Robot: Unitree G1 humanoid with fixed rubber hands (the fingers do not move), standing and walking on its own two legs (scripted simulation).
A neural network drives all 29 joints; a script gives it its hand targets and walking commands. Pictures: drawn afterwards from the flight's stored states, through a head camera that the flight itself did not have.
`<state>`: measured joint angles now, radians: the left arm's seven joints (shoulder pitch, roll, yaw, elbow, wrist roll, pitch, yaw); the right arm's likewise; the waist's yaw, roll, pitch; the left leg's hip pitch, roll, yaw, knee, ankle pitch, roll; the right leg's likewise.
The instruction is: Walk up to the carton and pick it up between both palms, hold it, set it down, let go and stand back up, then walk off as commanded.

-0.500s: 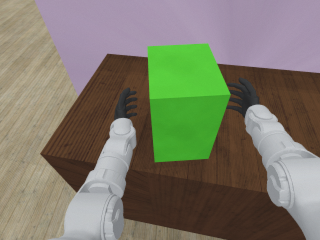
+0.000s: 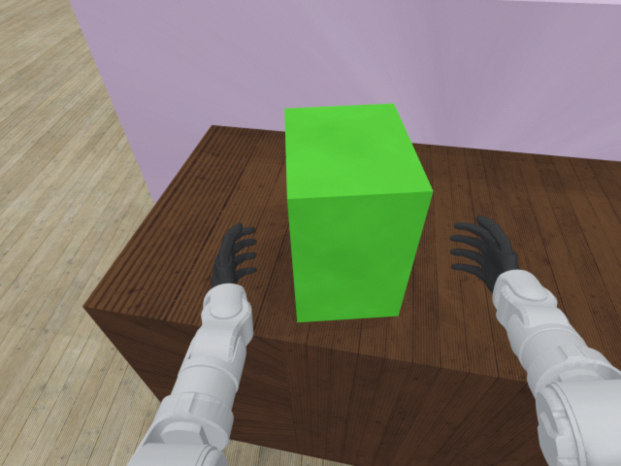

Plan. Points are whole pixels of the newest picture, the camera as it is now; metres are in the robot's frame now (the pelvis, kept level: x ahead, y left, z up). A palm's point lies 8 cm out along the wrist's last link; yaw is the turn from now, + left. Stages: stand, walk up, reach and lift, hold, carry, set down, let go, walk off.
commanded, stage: set down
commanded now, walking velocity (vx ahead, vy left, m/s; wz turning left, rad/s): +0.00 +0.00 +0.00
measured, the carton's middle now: (343, 216) +0.51 +0.03 +0.04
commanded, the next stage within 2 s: none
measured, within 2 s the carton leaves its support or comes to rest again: neither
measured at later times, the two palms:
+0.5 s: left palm (217, 334) +0.28 +0.18 +0.05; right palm (536, 326) +0.33 -0.22 +0.05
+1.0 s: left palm (216, 386) +0.22 +0.17 +0.04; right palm (575, 396) +0.25 -0.24 +0.03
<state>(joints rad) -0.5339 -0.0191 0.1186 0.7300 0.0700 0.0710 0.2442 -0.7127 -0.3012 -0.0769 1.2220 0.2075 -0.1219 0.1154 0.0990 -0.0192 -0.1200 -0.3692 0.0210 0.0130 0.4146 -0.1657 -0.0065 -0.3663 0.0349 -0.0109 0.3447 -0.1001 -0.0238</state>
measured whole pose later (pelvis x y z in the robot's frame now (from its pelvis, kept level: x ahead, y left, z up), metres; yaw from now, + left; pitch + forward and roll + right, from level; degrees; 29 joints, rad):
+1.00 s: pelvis +0.01 -0.01 +0.00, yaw +0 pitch -1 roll +0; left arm 0.20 -0.02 -0.06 0.02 0.07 0.08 0.24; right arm 0.11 -0.31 -0.06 0.45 0.24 -0.18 0.16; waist 0.08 -0.08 -0.03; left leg -0.15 0.02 0.01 0.33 -0.15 -0.02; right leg -0.18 0.04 -0.01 0.33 -0.12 -0.04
